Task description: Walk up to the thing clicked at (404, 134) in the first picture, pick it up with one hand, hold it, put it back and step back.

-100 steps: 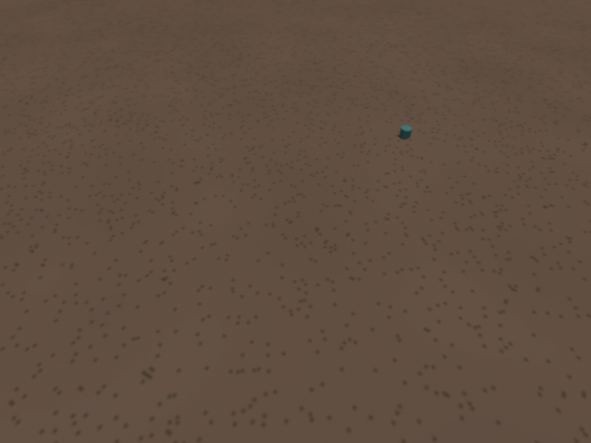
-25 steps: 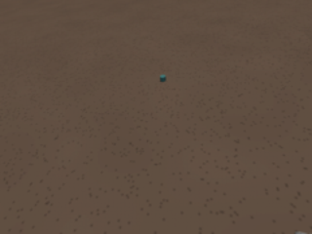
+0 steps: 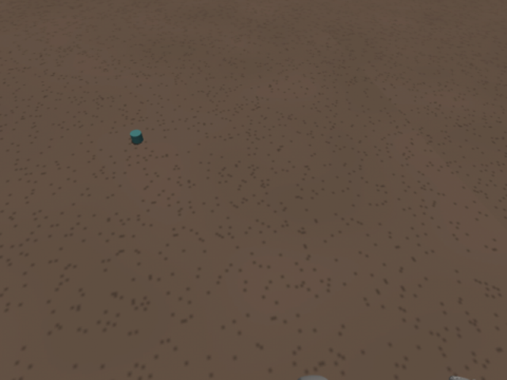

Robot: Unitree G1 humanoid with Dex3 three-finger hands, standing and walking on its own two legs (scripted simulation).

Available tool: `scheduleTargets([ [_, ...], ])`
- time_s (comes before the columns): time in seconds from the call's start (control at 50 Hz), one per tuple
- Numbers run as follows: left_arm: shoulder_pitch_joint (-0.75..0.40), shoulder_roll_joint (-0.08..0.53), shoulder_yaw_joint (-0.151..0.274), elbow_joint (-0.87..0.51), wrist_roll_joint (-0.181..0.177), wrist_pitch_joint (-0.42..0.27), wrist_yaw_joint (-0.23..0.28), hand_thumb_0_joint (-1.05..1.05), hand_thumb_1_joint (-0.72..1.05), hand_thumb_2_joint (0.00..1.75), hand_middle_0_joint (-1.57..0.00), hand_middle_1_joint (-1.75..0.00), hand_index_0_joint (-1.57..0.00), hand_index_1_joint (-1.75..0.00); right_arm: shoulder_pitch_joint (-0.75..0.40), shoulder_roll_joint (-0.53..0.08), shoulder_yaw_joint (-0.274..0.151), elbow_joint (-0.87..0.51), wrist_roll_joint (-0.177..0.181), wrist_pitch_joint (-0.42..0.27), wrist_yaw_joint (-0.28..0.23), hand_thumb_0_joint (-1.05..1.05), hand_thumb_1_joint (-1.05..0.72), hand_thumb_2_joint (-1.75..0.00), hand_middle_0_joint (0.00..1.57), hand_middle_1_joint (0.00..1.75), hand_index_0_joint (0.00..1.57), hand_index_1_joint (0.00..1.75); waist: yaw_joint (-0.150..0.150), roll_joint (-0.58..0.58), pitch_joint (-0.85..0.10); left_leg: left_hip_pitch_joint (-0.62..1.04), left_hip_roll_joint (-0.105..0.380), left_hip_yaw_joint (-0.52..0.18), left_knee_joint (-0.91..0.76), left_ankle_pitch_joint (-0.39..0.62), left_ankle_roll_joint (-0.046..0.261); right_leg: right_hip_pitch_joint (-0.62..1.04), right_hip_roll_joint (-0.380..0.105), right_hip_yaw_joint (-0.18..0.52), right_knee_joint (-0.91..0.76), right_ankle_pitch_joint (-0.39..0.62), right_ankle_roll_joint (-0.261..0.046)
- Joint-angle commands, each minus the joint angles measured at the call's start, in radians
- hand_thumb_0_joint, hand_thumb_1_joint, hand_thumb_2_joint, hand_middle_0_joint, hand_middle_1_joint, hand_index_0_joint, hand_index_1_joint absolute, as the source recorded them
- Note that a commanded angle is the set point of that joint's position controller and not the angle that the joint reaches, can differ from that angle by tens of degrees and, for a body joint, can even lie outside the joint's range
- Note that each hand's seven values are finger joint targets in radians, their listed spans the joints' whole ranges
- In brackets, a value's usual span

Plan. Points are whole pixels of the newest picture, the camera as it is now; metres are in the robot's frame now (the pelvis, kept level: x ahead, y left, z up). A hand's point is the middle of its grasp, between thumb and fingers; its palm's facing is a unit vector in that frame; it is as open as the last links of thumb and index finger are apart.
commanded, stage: walk up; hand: left
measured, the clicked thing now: (136, 136) +1.53 +0.57 -0.73
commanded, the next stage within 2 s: none
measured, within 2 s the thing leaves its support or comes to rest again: neither
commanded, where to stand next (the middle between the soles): +1.14 +0.80 m, yaw -62 degrees
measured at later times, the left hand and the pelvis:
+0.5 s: hand (92, 230) +0.46 +0.33 -0.10, palm faces -0.23 -0.82 -0.52, open 7.4 cm; pelvis +0.27 +0.09 +0.00, yaw -16 degrees
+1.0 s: hand (74, 150) +0.74 +0.46 -0.12, palm faces -0.51 -0.65 -0.56, open 7.4 cm; pelvis +0.51 +0.23 +0.00, yaw -31 degrees
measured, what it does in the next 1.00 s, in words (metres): walks ahead, turning right: right foot, then left foot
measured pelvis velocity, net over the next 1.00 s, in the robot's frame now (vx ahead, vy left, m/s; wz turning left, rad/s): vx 0.51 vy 0.23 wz -0.54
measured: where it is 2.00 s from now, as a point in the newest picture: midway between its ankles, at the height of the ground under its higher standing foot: (131, 234)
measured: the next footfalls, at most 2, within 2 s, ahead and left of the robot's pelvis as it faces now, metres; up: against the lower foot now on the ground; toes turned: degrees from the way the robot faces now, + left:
right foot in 0.34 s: +0.32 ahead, -0.06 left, +0.00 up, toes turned -22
left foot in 0.72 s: +0.59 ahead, +0.29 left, +0.00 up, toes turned -20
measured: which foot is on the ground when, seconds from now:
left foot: down 0.00-0.36, up 0.38-0.70, down 0.72-1.00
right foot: up 0.00-0.32, down 0.34-0.72, up 0.74-1.00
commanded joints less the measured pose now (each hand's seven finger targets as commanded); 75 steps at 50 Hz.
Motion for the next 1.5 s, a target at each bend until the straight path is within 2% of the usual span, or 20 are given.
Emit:
scheduleTargets([
  [0.0,0.074,0.201,0.067,-0.034,-0.015,-0.007,-0.031,0.00,0.90,0.90,-0.20,-0.30,-0.20,-0.30,-0.053,-0.225,-0.068,-0.114,-0.012,-0.042,-0.022,0.00,-0.90,-0.90,0.20,0.30,0.20,0.30,0.016,0.264,-0.107,0.280,0.180,-0.280,-0.469,-0.324,0.102,-0.184,-0.079,-0.046,-0.104,0.119,0.044],
  [0.22,-0.164,0.112,0.049,-0.162,-0.025,0.018,-0.050,0.00,0.90,0.90,-0.20,-0.30,-0.20,-0.30,0.059,-0.222,-0.077,-0.166,-0.028,-0.012,-0.016,0.00,-0.90,-0.90,0.20,0.30,0.20,0.30,-0.035,0.064,0.017,0.290,0.142,0.057,-0.461,0.178,0.002,-0.005,-0.035,-0.231,-0.540,0.263,0.026],
  [0.3,0.292,0.181,0.096,-0.077,-0.016,0.024,0.000,0.00,0.90,0.90,-0.20,-0.30,-0.20,-0.30,-0.037,-0.251,-0.086,-0.239,-0.029,-0.005,-0.045,0.00,-0.90,-0.90,0.20,0.30,0.20,0.30,0.221,0.014,-0.200,0.076,0.051,0.158,0.221,0.774,-0.097,0.617,0.040,-0.279,-0.726,0.160,-0.043],
  [0.34,0.307,0.307,0.137,-0.125,0.001,0.022,0.048,0.00,0.90,0.90,-0.20,-0.30,-0.20,-0.30,0.076,-0.185,-0.049,-0.269,-0.015,-0.001,-0.048,0.00,-0.90,-0.90,0.20,0.30,0.20,0.30,0.198,-0.155,-0.253,-0.492,-0.088,-0.080,0.763,-0.374,-0.140,0.869,-0.430,0.564,-0.794,-0.015,-0.292],
  [0.36,0.193,0.313,0.125,-0.179,-0.016,0.017,0.074,0.00,0.90,0.90,-0.20,-0.30,-0.20,-0.30,0.048,-0.265,-0.069,-0.263,-0.018,0.012,-0.056,0.00,-0.90,-0.90,0.20,0.30,0.20,0.30,0.151,0.024,-0.246,-0.509,0.008,-0.293,0.871,-0.315,-0.128,0.719,-0.536,0.756,-0.895,-0.193,-0.361],
  [0.46,0.003,0.212,0.084,-0.226,-0.003,-0.050,0.071,0.00,0.90,0.90,-0.20,-0.30,-0.20,-0.30,0.093,-0.228,-0.057,-0.214,-0.036,0.029,-0.011,0.00,-0.90,-0.90,0.20,0.30,0.20,0.30,-0.024,0.022,-0.034,-0.183,0.039,-0.176,0.450,-0.042,-0.021,0.140,-0.182,0.121,-0.835,0.359,-0.134],
  [0.62,0.060,0.294,0.105,-0.193,0.045,-0.058,0.075,0.00,0.90,0.90,-0.20,-0.30,-0.20,-0.30,-0.051,-0.209,-0.082,-0.250,-0.029,0.056,0.033,0.00,-0.90,-0.90,0.20,0.30,0.20,0.30,0.013,-0.095,-0.051,0.013,0.084,-0.109,0.186,0.060,0.002,-0.071,-0.201,0.132,-0.779,-0.014,-0.144],
  [0.68,-0.002,0.227,0.083,-0.195,0.056,-0.035,0.081,0.00,0.90,0.90,-0.20,-0.30,-0.20,-0.30,0.174,-0.244,-0.117,-0.164,-0.040,0.045,0.015,0.00,-0.90,-0.90,0.20,0.30,0.20,0.30,-0.142,0.077,-0.121,0.379,-0.005,-0.049,0.016,-0.083,0.010,-0.258,-0.120,0.018,-0.427,0.039,-0.071],
  [0.72,0.103,0.081,0.036,-0.194,0.030,-0.027,0.098,0.00,0.90,0.90,-0.20,-0.30,-0.20,-0.30,0.171,-0.399,-0.142,-0.172,-0.041,0.018,-0.021,0.00,-0.90,-0.90,0.20,0.30,0.20,0.30,-0.094,0.542,-0.110,0.418,0.321,-0.630,-0.419,-0.256,0.091,-0.501,0.094,-0.055,0.074,-0.242,-0.015],
  [0.92,0.186,0.132,0.052,-0.059,-0.001,-0.015,0.074,0.00,0.90,0.90,-0.20,-0.30,-0.20,-0.30,-0.034,-0.211,-0.070,-0.214,-0.053,0.032,-0.051,0.00,-0.90,-0.90,0.20,0.30,0.20,0.30,0.008,0.275,-0.098,0.201,0.232,-0.179,-0.233,0.257,0.242,-0.067,-0.064,-0.133,-0.319,0.004,0.011],
  [0.98,0.307,0.140,0.077,-0.027,0.004,-0.020,0.082,0.00,0.90,0.90,-0.20,-0.30,-0.20,-0.30,-0.146,-0.197,-0.056,-0.256,-0.052,0.053,-0.039,0.00,-0.90,-0.90,0.20,0.30,0.20,0.30,0.113,0.138,-0.113,-0.029,0.149,-0.037,-0.058,0.210,0.153,0.303,-0.015,-0.160,-0.574,0.210,-0.014],
  [1.0,0.418,0.188,0.105,-0.007,0.015,-0.023,0.094,0.00,0.90,0.90,-0.20,-0.30,-0.20,-0.30,-0.147,-0.164,-0.042,-0.268,-0.039,0.052,-0.035,0.00,-0.90,-0.90,0.20,0.30,0.20,0.30,0.183,0.011,-0.170,-0.156,0.107,0.027,0.155,0.239,0.090,0.524,-0.041,-0.087,-0.666,0.237,-0.026],
  [1.02,0.456,0.261,0.128,-0.022,0.027,-0.025,0.110,0.00,0.90,0.90,-0.20,-0.30,-0.20,-0.30,-0.079,-0.110,-0.024,-0.268,-0.034,0.053,-0.036,0.00,-0.90,-0.90,0.20,0.30,0.20,0.30,0.202,-0.185,-0.174,-0.406,-0.002,0.024,0.375,-0.238,0.007,0.686,-0.215,0.222,-0.774,0.116,-0.097],
  [1.06,0.260,0.296,0.114,-0.132,0.006,-0.017,0.122,0.00,0.90,0.90,-0.20,-0.30,-0.20,-0.30,-0.005,-0.232,-0.063,-0.239,-0.044,0.089,-0.052,0.00,-0.90,-0.90,0.20,0.30,0.20,0.30,0.106,0.018,-0.142,-0.427,0.011,-0.184,0.667,-0.307,-0.060,0.445,-0.485,0.653,-0.913,-0.135,-0.270],
  [1.18,0.103,0.250,0.107,-0.180,0.044,-0.039,0.104,0.00,0.90,0.90,-0.20,-0.30,-0.20,-0.30,0.051,-0.247,-0.074,-0.145,-0.043,0.101,-0.022,0.00,-0.90,-0.90,0.20,0.30,0.20,0.30,0.025,-0.035,-0.029,-0.218,0.080,-0.182,0.564,-0.109,-0.021,0.054,-0.231,0.201,-0.819,-0.086,-0.149],
  [1.34,0.143,0.330,0.141,-0.190,0.060,-0.036,0.097,0.00,0.90,0.90,-0.20,-0.30,-0.20,-0.30,-0.045,-0.235,-0.091,-0.196,-0.040,0.096,-0.004,0.00,-0.90,-0.90,0.20,0.30,0.20,0.30,0.076,-0.127,-0.056,-0.144,0.054,-0.089,0.313,-0.237,0.002,0.021,-0.223,0.218,-0.678,-0.014,-0.180],
  [1.4,0.020,0.244,0.103,-0.218,0.048,-0.026,0.101,0.00,0.90,0.90,-0.20,-0.30,-0.20,-0.30,0.203,-0.255,-0.125,-0.126,-0.055,0.070,-0.020,0.00,-0.90,-0.90,0.20,0.30,0.20,0.30,-0.092,0.040,-0.141,0.247,-0.013,-0.087,-0.027,-0.169,0.008,-0.203,-0.120,0.066,-0.305,0.134,-0.072],
  [1.42,0.049,0.107,0.064,-0.221,0.037,-0.019,0.105,0.00,0.90,0.90,-0.20,-0.30,-0.20,-0.30,0.218,-0.356,-0.144,-0.139,-0.078,0.058,-0.031,0.00,-0.90,-0.90,0.20,0.30,0.20,0.30,-0.111,0.432,-0.088,0.284,0.163,-0.373,-0.239,-0.105,0.031,-0.424,0.098,-0.091,-0.001,-0.165,-0.003],
  [1.44,-0.001,0.128,0.055,-0.228,0.023,-0.020,0.134,0.00,0.90,0.90,-0.20,-0.30,-0.20,-0.30,0.136,-0.434,-0.151,-0.155,-0.048,0.050,-0.046,0.00,-0.90,-0.90,0.20,0.30,0.20,0.30,-0.082,0.568,-0.063,0.222,0.272,-0.644,-0.360,-0.035,0.128,-0.480,0.104,0.025,0.086,-0.303,-0.023],
  [1.48,0.053,0.190,0.064,-0.150,0.010,-0.022,0.126,0.00,0.90,0.90,-0.20,-0.30,-0.20,-0.30,0.029,-0.303,-0.122,-0.207,-0.048,0.051,-0.061,0.00,-0.90,-0.90,0.20,0.30,0.20,0.30,-0.036,0.230,-0.026,0.190,0.240,-0.466,-0.230,0.100,0.165,-0.423,0.044,0.017,0.098,-0.172,0.006],
])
